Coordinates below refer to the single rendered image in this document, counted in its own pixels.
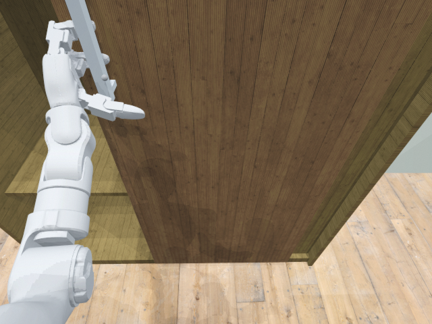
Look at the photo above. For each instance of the wardrobe door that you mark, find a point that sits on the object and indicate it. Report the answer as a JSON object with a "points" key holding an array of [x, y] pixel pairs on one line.
{"points": [[251, 109], [409, 79]]}

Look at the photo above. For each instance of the handle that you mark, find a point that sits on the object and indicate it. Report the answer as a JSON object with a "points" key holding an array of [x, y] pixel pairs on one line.
{"points": [[87, 37]]}

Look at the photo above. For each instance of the left robot hand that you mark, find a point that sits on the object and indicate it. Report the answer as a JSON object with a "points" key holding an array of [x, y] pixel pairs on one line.
{"points": [[62, 69]]}

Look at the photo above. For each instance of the left robot upper arm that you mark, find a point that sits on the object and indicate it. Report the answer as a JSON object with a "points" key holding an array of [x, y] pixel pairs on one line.
{"points": [[48, 283]]}

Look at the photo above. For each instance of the robot left forearm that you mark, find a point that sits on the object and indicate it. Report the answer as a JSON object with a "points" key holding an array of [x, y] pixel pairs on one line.
{"points": [[60, 212]]}

